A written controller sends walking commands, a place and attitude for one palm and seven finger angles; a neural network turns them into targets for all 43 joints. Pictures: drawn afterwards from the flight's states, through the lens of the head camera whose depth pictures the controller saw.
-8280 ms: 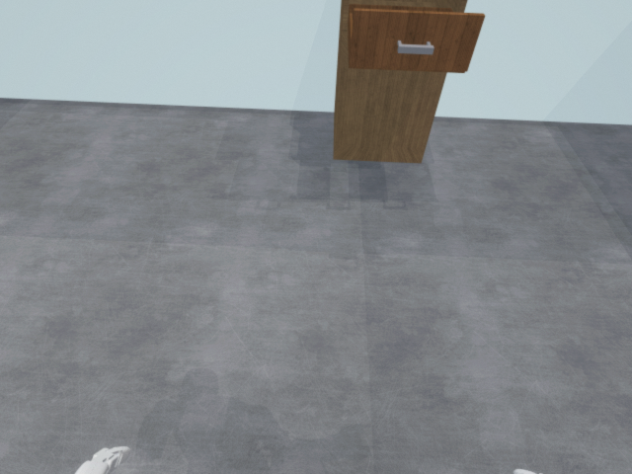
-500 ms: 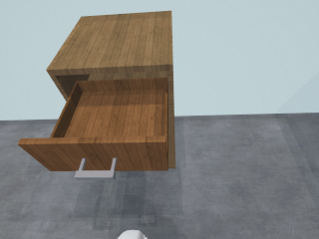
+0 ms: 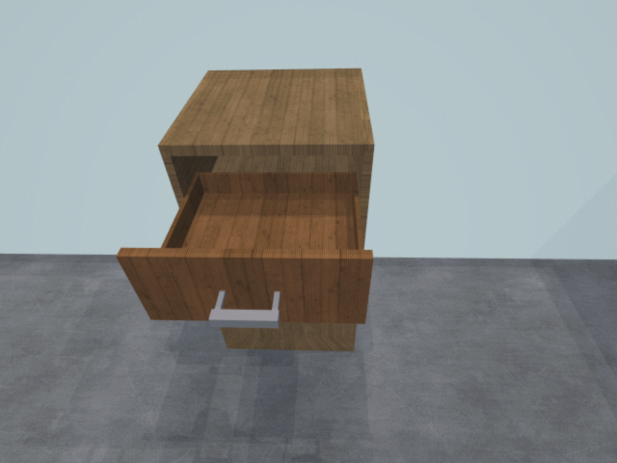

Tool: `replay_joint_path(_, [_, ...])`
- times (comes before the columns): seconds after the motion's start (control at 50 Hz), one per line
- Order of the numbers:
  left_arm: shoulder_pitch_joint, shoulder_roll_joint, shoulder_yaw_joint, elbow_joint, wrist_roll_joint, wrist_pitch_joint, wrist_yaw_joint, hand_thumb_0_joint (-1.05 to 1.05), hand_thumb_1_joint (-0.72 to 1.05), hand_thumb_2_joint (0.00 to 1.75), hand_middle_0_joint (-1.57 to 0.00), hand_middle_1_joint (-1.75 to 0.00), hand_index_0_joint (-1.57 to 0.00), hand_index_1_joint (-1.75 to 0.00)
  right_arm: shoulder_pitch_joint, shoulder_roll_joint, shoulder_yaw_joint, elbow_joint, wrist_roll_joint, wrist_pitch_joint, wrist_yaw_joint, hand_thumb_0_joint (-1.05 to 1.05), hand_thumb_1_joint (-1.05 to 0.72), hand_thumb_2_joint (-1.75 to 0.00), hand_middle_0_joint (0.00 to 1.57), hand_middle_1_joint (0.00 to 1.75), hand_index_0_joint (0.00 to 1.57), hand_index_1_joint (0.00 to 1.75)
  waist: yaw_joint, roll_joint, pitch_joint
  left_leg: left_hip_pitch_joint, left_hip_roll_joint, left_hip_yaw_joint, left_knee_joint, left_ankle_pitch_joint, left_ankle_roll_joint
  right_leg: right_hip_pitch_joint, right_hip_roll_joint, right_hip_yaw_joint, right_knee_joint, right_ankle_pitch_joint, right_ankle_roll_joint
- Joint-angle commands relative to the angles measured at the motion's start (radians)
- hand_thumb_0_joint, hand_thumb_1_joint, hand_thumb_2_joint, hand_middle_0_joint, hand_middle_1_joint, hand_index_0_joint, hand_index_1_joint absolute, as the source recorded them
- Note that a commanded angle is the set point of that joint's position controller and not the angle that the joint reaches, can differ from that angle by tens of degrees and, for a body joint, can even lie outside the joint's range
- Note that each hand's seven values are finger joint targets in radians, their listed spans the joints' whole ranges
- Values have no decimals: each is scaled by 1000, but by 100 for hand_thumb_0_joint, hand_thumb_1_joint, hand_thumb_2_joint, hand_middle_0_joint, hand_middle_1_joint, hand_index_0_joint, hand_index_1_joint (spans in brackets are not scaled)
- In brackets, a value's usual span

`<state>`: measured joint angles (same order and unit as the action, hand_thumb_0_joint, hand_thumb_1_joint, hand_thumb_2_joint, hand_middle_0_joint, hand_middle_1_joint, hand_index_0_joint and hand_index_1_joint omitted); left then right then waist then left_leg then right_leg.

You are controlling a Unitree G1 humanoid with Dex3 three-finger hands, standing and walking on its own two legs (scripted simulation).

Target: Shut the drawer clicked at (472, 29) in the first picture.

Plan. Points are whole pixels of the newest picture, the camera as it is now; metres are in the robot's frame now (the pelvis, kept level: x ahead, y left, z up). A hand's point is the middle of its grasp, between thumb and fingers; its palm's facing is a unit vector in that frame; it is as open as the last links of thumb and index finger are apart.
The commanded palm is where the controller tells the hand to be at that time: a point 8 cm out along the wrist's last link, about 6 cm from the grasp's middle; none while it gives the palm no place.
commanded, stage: come to a stop and stand still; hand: left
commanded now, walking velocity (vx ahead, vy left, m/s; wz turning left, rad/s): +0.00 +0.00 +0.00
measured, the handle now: (247, 307) +0.38 +0.14 -0.04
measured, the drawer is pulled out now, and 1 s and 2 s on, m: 0.30 0.30 0.30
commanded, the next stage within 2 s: look again from close up in 1.32 s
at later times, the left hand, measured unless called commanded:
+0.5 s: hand out of the picture -0.02 +0.20 -0.16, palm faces +0.03 -0.98 -0.21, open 7.3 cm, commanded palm none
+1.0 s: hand out of the picture +0.00 +0.17 -0.16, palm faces +0.03 -0.98 -0.18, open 7.3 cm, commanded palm none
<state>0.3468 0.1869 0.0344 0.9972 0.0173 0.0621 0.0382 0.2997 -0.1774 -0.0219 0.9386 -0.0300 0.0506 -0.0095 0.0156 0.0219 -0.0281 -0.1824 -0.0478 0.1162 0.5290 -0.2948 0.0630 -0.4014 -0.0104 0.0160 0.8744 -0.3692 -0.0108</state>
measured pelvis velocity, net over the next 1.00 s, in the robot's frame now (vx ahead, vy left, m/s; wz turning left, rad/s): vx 0.02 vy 0.02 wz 0.01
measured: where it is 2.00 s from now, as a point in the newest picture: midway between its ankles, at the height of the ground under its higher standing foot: outside the picture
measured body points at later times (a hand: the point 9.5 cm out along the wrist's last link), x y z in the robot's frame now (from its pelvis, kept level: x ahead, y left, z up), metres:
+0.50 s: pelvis -0.02 +0.03 +0.01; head -0.02 +0.01 +0.46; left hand -0.02 +0.25 -0.14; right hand -0.05 -0.19 -0.16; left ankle +0.00 +0.08 -0.73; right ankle +0.01 -0.09 -0.73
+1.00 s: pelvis +0.02 +0.02 +0.01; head +0.03 +0.01 +0.46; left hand +0.00 +0.23 -0.15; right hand +0.02 -0.20 -0.15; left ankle +0.00 +0.08 -0.73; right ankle +0.01 -0.09 -0.73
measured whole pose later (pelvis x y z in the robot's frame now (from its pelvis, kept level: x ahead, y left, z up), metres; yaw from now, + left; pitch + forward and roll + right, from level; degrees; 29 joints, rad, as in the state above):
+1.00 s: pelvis +0.02 +0.02 +0.01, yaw +0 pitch -1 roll +0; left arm 0.31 0.12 -0.03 1.11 0.01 -0.01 0.04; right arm 0.28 -0.15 0.02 1.11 -0.01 -0.03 -0.03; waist 0.00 0.01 0.03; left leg -0.14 -0.05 0.10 0.37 -0.23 0.07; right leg -0.17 0.02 0.00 0.42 -0.24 -0.02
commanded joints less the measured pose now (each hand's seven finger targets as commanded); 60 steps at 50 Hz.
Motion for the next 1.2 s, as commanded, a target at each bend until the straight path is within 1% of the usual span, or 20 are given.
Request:
replay_joint_path(0.0, [37, 53, 5, -58, 4, -47, -3, 0, 90, 90, -20, -30, -20, -30, -31, -120, -24, -65, 4, -40, -14, 0, -90, -90, 20, 30, 20, 30, 19, 1, 176, -193, 224, -273, -209, -62, 70, 122, 2, -10, -357, 60, -9])
replay_joint_path(0.02, [40, 57, 1, -58, 5, -60, 0, 0, 90, 90, -20, -30, -20, -30, 4, -101, -17, -59, 11, -46, -14, 0, -90, -90, 20, 30, 20, 30, 7, -57, 141, -178, 180, -263, -163, -66, 39, 160, -23, 77, -469, 93, -27])
replay_joint_path(0.04, [28, 74, -4, -62, 8, -73, 3, 0, 90, 90, -20, -30, -20, -30, 21, -79, -13, -56, 21, -48, -14, 0, -90, -90, 20, 30, 20, 30, -20, -133, 106, -147, 118, -200, -112, -59, -1, 132, -106, 204, -517, 75, -66])
replay_joint_path(0.06, [7, 92, -9, -65, 5, -79, 1, 0, 90, 90, -20, -30, -20, -30, 39, -71, -11, -46, 23, -48, -13, 0, -90, -90, 20, 30, 20, 30, -46, -133, 84, -69, 78, -153, -88, -39, -24, 72, -168, 264, -554, 42, -104])
replay_joint_path(0.08, [-17, 93, -11, -67, 3, -84, -1, 0, 90, 90, -20, -30, -20, -30, 63, -61, -8, -28, 21, -48, -10, 0, -90, -90, 20, 30, 20, 30, -64, -130, 35, 16, 65, -143, -87, -6, -31, 45, -171, 268, -565, 20, -117])
replay_joint_path(0.1, [-41, 95, -7, -68, 0, -89, 0, 0, 90, 90, -20, -30, -20, -30, 81, -58, -7, -12, 21, -43, -13, 0, -90, -90, 20, 30, 20, 30, -68, -228, 6, 45, 75, -140, -80, 9, -32, 48, -149, 246, -570, 25, -113])
replay_joint_path(0.12, [-57, 81, -10, -69, -1, -87, 0, 0, 90, 90, -20, -30, -20, -30, 86, -71, -8, 0, 19, -45, -13, 0, -90, -90, 20, 30, 20, 30, -70, -229, 20, 62, 83, -142, -89, 10, -32, 22, -142, 222, -574, -17, -104])
replay_joint_path(0.14, [-67, 77, -14, -68, -2, -83, 0, 0, 90, 90, -20, -30, -20, -30, 90, -73, -8, 10, 19, -48, -11, 0, -90, -90, 20, 30, 20, 30, -72, -193, 38, 84, 94, -150, -112, 18, -29, -9, -122, 196, -568, -57, -90])
replay_joint_path(0.16, [-60, 69, -14, -64, -3, -80, -2, 0, 90, 90, -20, -30, -20, -30, 88, -77, -6, 20, 17, -53, -11, 0, -90, -90, 20, 30, 20, 30, -66, -126, 50, 80, 109, -164, -144, 21, -24, -10, -101, 171, -556, -53, -74])
replay_joint_path(0.2, [-40, 64, -16, -53, -6, -73, -3, 0, 90, 90, -20, -30, -20, -30, 67, -79, 0, 32, 15, -63, -12, 0, -90, -90, 20, 30, 20, 30, -42, 13, 86, -2, 151, -219, -247, -43, -14, 46, -60, 123, -513, 5, -56])
replay_joint_path(0.24, [-2, 48, -19, -30, -4, -68, -2, 0, 90, 90, -20, -30, -20, -30, 41, -86, 2, 40, 14, -68, -14, 0, -90, -90, 20, 30, 20, 30, -15, 70, 105, -88, 174, -254, -311, -133, -4, 117, -42, 85, -468, 61, -48])
replay_joint_path(0.26, [9, 44, -20, -18, -3, -66, -2, 0, 90, 90, -20, -30, -20, -30, 38, -88, 3, 46, 14, -69, -15, 0, -90, -90, 20, 30, 20, 30, -9, 77, 111, -106, 178, -259, -329, -158, -2, 134, -37, 77, -457, 70, -48])
replay_joint_path(0.3, [17, 42, -23, -2, 0, -63, -3, 0, 90, 90, -20, -30, -20, -30, 38, -83, 3, 55, 14, -69, -16, 0, -90, -90, 20, 30, 20, 30, -1, 70, 135, -133, 180, -264, -348, -185, 2, 143, -36, 65, -459, 74, -45])
replay_joint_path(0.36, [25, 33, -25, 10, 1, -60, -3, 0, 90, 90, -20, -30, -20, -30, 50, -86, 2, 68, 14, -64, -17, 0, -90, -90, 20, 30, 20, 30, -3, 33, 146, -143, 178, -267, -354, -233, 2, 132, -36, 65, -463, 38, -42])
replay_joint_path(0.52, [9, 26, -31, 23, 1, -68, -1, 0, 90, 90, -20, -30, -20, -30, 69, -83, 6, 92, 16, -68, -17, 0, -90, -90, 20, 30, 20, 30, -17, -45, 125, -77, 170, -249, -318, -127, -1, 112, -57, 86, -497, 71, -43])
replay_joint_path(0.62, [9, 23, -35, 35, -1, -72, 1, 0, 90, 90, -20, -30, -20, -30, 66, -78, 12, 105, 17, -75, -19, 0, -90, -90, 20, 30, 20, 30, -23, -27, 114, -36, 166, -233, -302, -46, -4, 112, -63, 95, -504, 124, -43])
replay_joint_path(0.68, [16, 24, -38, 46, -3, -78, 2, 0, 90, 90, -20, -30, -20, -30, 66, -71, 15, 112, 20, -81, -20, 0, -90, -90, 20, 30, 20, 30, -25, -47, 79, 4, 159, -209, -270, 45, -5, 136, -75, 101, -512, 177, -41])
replay_joint_path(0.82, [16, 24, -42, 67, -7, -81, 5, 0, 90, 90, -20, -30, -20, -30, 58, -64, 23, 135, 22, -87, -26, 0, -90, -90, 20, 30, 20, 30, -26, -24, 76, 56, 160, -183, -235, 213, -8, 152, -80, 104, -514, 257, -40])
replay_joint_path(1.1, [20, 32, -46, 87, -12, -84, 6, 0, 90, 90, -20, -30, -20, -30, 59, -55, 28, 171, 23, -90, -33, 0, -90, -90, 20, 30, 20, 30, -20, -15, 72, 85, 160, -167, -209, 309, -10, 201, -86, 103, -519, 344, -44])
replay_joint_path(1.18, [20, 30, -47, 88, -12, -84, 7, 0, 90, 90, -20, -30, -20, -30, 62, -53, 28, 177, 22, -89, -33, 0, -90, -90, 20, 30, 20, 30, -20, -29, 83, 85, 161, -165, -210, 297, -13, 203, -90, 102, -521, 349, -45])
